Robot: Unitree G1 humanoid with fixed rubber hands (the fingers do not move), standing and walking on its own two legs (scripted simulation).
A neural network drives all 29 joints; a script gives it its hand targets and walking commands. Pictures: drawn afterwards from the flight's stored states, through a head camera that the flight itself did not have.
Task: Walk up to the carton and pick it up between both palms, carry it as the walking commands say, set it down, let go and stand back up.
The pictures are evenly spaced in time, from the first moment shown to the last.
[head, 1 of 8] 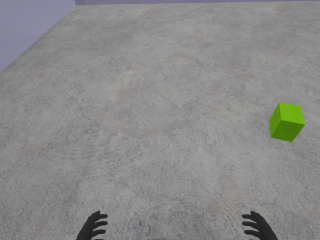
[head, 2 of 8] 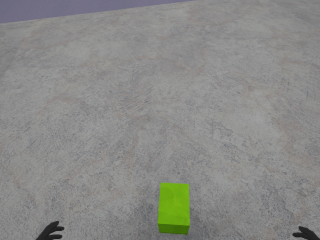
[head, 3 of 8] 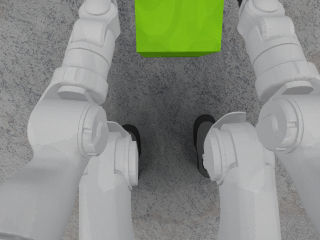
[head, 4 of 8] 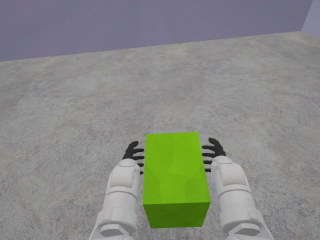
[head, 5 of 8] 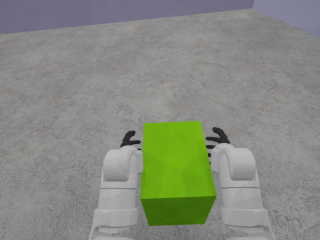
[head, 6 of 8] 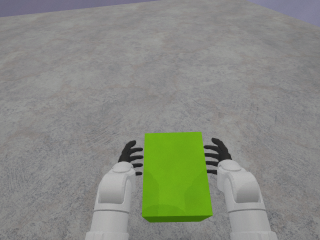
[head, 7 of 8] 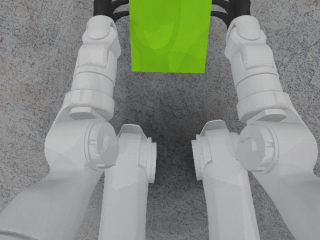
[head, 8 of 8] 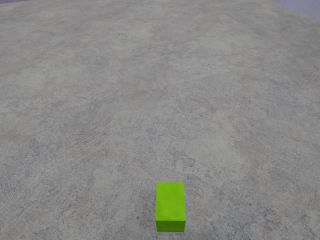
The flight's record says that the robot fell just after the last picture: no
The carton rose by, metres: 0.68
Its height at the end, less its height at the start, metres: +0.00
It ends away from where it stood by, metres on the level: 2.22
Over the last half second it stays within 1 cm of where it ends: yes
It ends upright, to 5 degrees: yes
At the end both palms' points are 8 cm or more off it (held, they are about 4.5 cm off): yes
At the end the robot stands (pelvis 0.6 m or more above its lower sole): yes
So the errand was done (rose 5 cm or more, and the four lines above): yes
